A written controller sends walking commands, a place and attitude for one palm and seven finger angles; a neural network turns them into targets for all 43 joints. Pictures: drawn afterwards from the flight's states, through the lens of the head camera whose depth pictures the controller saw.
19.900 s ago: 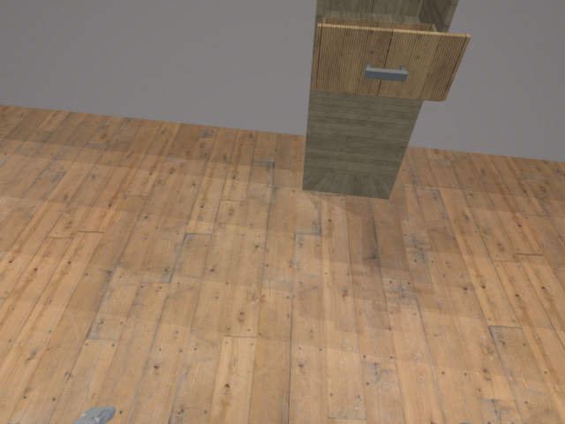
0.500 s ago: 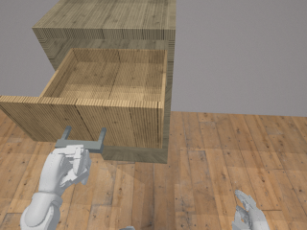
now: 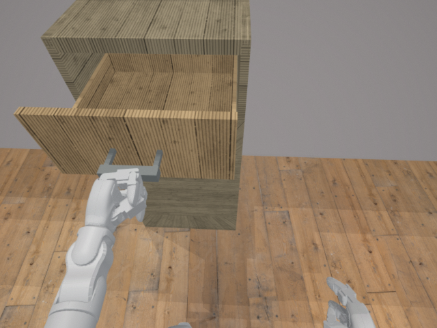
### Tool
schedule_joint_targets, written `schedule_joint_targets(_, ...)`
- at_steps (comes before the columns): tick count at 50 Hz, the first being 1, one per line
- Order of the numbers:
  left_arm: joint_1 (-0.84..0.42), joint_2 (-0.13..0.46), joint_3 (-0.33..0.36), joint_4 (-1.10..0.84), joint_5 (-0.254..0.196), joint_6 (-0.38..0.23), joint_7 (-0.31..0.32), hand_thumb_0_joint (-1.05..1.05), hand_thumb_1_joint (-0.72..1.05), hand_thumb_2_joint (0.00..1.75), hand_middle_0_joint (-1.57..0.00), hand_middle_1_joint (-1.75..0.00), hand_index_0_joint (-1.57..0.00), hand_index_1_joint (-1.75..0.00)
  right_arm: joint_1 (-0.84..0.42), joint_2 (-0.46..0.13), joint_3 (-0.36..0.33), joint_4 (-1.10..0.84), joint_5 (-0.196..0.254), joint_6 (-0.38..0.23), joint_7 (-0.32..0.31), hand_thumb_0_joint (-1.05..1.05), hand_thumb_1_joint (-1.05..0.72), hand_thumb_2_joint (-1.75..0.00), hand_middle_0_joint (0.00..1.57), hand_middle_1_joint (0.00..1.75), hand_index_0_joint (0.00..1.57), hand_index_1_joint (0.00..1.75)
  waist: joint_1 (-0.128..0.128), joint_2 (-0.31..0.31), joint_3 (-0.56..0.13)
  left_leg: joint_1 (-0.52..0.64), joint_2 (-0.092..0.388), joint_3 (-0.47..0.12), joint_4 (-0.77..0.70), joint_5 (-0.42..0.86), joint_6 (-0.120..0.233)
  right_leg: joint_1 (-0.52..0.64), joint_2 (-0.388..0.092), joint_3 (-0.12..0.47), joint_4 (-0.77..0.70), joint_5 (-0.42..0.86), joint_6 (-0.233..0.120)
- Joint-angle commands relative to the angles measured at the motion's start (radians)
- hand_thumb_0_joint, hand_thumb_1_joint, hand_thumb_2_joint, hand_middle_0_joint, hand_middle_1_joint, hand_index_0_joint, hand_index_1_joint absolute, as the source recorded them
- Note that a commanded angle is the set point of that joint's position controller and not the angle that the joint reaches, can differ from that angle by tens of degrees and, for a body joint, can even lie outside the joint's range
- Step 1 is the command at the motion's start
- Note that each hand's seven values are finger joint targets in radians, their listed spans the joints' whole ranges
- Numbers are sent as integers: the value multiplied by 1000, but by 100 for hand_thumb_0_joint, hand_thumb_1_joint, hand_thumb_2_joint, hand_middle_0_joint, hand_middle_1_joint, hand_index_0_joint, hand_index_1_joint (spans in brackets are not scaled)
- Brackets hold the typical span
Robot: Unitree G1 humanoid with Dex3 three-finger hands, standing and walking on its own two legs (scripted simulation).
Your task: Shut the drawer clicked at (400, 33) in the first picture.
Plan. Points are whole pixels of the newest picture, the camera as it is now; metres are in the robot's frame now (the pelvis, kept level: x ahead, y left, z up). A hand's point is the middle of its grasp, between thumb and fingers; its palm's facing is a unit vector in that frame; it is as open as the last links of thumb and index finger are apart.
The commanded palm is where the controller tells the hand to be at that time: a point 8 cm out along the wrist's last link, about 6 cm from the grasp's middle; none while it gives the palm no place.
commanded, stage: push the drawer shut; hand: left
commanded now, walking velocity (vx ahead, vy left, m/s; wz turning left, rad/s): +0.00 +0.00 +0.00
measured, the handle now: (132, 163) +0.40 +0.18 +0.07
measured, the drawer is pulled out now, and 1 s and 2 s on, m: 0.20 0.07 0.00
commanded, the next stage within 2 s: pull the fist back off the drawer in 2.00 s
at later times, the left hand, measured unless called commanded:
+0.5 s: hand (147, 174) +0.38 +0.15 +0.07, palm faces -0.04 -1.00 -0.05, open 2.9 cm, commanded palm +0.37 +0.20 +0.07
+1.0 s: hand (153, 146) +0.44 +0.15 +0.07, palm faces -0.04 -1.00 -0.02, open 3.0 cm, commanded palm +0.43 +0.21 +0.07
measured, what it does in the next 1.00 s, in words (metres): stands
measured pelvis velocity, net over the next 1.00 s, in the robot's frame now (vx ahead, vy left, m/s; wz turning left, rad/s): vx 0.00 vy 0.00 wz -0.03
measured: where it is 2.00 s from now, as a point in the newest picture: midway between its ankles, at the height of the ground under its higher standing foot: outside the picture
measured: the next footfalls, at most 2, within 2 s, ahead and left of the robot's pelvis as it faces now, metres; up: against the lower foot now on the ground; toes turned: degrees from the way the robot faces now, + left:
none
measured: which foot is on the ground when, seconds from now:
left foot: down 0.00-1.00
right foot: down 0.00-1.00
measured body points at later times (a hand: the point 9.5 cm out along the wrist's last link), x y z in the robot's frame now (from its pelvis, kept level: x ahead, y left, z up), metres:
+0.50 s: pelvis +0.00 -0.01 +0.00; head +0.06 -0.01 +0.45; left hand +0.37 +0.20 +0.07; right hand +0.11 -0.26 -0.11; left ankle +0.03 +0.10 -0.70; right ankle -0.02 -0.09 -0.70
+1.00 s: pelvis +0.00 +0.00 +0.00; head +0.08 -0.01 +0.44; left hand +0.44 +0.20 +0.08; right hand +0.05 -0.27 -0.12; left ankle +0.03 +0.10 -0.70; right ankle -0.02 -0.09 -0.70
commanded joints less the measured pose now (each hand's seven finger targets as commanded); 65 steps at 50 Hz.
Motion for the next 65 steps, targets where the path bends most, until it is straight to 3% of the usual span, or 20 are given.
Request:
schedule_joint_targets(1,-254,122,68,-192,-10,-73,25,0,90,90,-140,-160,-140,-160,-32,-131,-61,-134,0,-33,0,0,-90,-90,20,30,20,30,-8,-58,-259,206,3,-71,-103,209,3,41,8,57,-126,301,23)
schedule_joint_targets(4,-340,152,86,-165,-5,-76,25,0,90,90,-140,-160,-140,-160,-25,-135,-62,-124,2,-20,0,0,-90,-90,20,30,20,30,-18,-26,-245,200,3,-69,-102,200,-2,26,8,58,-124,300,23)
schedule_joint_targets(5,-348,169,95,-140,2,-78,30,0,90,90,-140,-160,-140,-160,-20,-139,-62,-115,0,-13,-1,0,-90,-90,20,30,20,30,-23,-47,-228,189,4,-67,-99,198,3,26,8,64,-131,298,25)
schedule_joint_targets(9,-399,154,90,-115,-3,-84,24,0,90,90,-140,-160,-140,-160,-11,-134,-65,-112,5,-1,0,0,-90,-90,20,30,20,30,-24,-3,-257,216,2,-66,-99,209,-1,23,9,64,-129,309,21)
schedule_joint_targets(15,-486,195,113,-40,-1,-91,19,0,90,90,-140,-160,-140,-160,13,-143,-67,-90,2,19,-2,0,-90,-90,20,30,20,30,-37,-44,-277,194,1,-64,-89,210,6,40,13,74,-131,324,26)
schedule_joint_targets(19,-616,176,92,22,-6,-97,8,0,90,90,-140,-160,-140,-160,21,-140,-65,-78,5,30,-3,0,-90,-90,20,30,20,30,-58,-19,-270,194,-3,-66,-86,177,6,9,11,76,-136,295,27)
schedule_joint_targets(22,-657,239,146,99,-8,-100,1,0,90,90,-140,-160,-140,-160,40,-147,-66,-66,4,40,-6,0,-90,-90,20,30,20,30,-56,-56,-283,164,-5,-63,-80,170,9,32,11,91,-141,300,31)
schedule_joint_targets(26,-736,222,123,162,-6,-107,-13,0,90,90,-140,-160,-140,-160,54,-143,-63,-57,5,49,-5,0,-90,-90,20,30,20,30,-66,-11,-305,171,-7,-61,-70,177,10,24,10,96,-138,311,30)
schedule_joint_targets(30,-825,259,151,250,-3,-114,-15,0,90,90,-140,-160,-140,-160,76,-150,-63,-45,3,60,-6,0,-90,-90,20,30,20,30,-75,-48,-293,139,-7,-64,-64,155,14,10,14,98,-140,287,32)
schedule_joint_targets(37,-874,355,238,366,-1,-131,-38,0,90,90,-140,-160,-140,-160,115,-154,-63,-45,1,81,-3,0,-90,-90,20,30,20,30,-56,-39,-346,91,-11,-50,-60,178,13,78,12,118,-130,340,31)
schedule_joint_targets(39,-916,321,208,372,0,-137,-45,0,90,90,-140,-160,-140,-160,121,-149,-65,-46,2,83,0,0,-90,-90,20,30,20,30,-67,-5,-344,107,-12,-47,-56,185,13,54,15,114,-129,346,30)
schedule_joint_targets(41,-916,335,219,380,8,-147,-43,0,90,90,-140,-160,-140,-160,138,-152,-67,-46,-2,87,5,0,-90,-90,20,30,20,30,-61,18,-364,129,-10,-53,-52,221,12,46,20,106,-115,372,24)
schedule_joint_targets(44,-930,315,213,392,7,-153,-37,0,90,90,-140,-160,-140,-160,152,-153,-73,-46,-5,92,10,0,-90,-90,20,30,20,30,-67,-1,-372,136,-8,-49,-48,235,12,34,24,102,-114,387,27)
schedule_joint_targets(45,-914,342,237,419,11,-153,-30,0,90,90,-140,-160,-140,-160,165,-161,-76,-41,-6,97,11,0,-90,-90,20,30,20,30,-66,-49,-368,123,-5,-54,-46,237,15,38,27,97,-111,388,26)
schedule_joint_targets(50,-980,388,269,452,30,-163,-22,0,90,90,-140,-160,-140,-160,186,-163,-78,-32,-9,113,12,0,-90,-90,20,30,20,30,-72,-12,-369,106,-7,-45,-36,242,17,29,27,105,-103,399,28)
schedule_joint_targets(54,-1049,372,255,505,37,-165,-22,0,90,90,-140,-160,-140,-160,200,-162,-76,-23,-11,121,11,0,-90,-90,20,30,20,30,-95,-25,-365,106,-3,-50,-32,231,18,-9,31,98,-102,371,29)
schedule_joint_targets(56,-1091,402,269,525,47,-171,-21,0,90,90,-140,-160,-140,-160,213,-166,-76,-15,-12,124,11,0,-90,-90,20,30,20,30,-100,-6,-374,115,0,-58,-27,238,17,-30,33,93,-92,361,26)
schedule_joint_targets(57,-1122,369,237,516,49,-177,-23,0,90,90,-140,-160,-140,-160,212,-162,-75,-16,-12,125,13,0,-90,-90,20,30,20,30,-107,27,-382,139,0,-62,-25,248,15,-52,34,90,-89,358,24)
schedule_joint_targets(60,-1129,382,256,547,52,-181,-19,0,90,90,-140,-160,-140,-160,231,-167,-78,-10,-19,127,17,0,-90,-90,20,30,20,30,-107,46,-416,177,5,-70,-11,283,13,-85,41,81,-79,356,20)
schedule_joint_targets(65,-1227,421,276,599,63,-187,-13,0,90,90,-140,-160,-140,-160,250,-174,-76,2,-24,135,17,0,-90,-90,20,30,20,30,-130,0,-408,129,6,-75,1,247,19,-98,46,84,-76,327,24)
